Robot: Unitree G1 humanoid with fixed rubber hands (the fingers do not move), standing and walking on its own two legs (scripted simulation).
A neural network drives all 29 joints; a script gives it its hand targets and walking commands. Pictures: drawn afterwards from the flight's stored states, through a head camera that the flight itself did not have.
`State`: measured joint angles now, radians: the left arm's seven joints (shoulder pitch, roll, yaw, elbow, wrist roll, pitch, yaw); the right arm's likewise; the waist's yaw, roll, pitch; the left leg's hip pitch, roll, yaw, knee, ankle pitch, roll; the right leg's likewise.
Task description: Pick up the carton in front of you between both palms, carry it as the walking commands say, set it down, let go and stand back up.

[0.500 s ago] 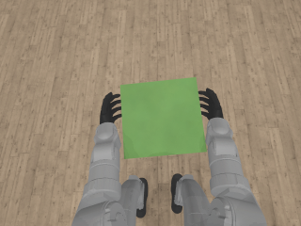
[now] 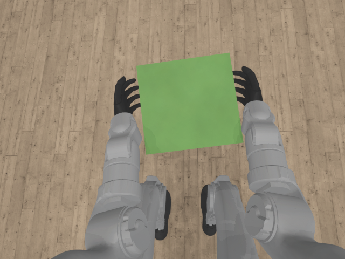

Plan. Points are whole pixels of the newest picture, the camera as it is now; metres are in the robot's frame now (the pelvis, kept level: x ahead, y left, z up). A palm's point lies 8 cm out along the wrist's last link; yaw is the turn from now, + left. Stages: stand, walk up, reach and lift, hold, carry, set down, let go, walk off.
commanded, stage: set down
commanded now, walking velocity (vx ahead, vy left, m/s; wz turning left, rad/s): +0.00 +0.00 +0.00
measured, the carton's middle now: (187, 112) +0.45 +0.00 -0.18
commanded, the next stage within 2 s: none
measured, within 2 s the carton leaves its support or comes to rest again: rests again in 0.90 s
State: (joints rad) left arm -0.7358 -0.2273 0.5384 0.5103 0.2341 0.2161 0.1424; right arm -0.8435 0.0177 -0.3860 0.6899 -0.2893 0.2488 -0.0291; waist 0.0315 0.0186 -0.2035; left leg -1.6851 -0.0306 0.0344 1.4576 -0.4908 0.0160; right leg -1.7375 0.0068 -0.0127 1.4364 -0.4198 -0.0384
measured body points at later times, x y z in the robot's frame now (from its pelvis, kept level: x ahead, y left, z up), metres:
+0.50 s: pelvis -0.02 -0.01 -0.12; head +0.28 -0.04 +0.21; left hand +0.45 +0.14 -0.24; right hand +0.50 -0.15 -0.25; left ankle +0.07 +0.11 -0.55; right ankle +0.10 -0.10 -0.55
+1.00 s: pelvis -0.03 -0.01 -0.21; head +0.32 -0.05 +0.08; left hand +0.48 +0.15 -0.35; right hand +0.54 -0.15 -0.36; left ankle +0.07 +0.11 -0.55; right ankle +0.09 -0.10 -0.55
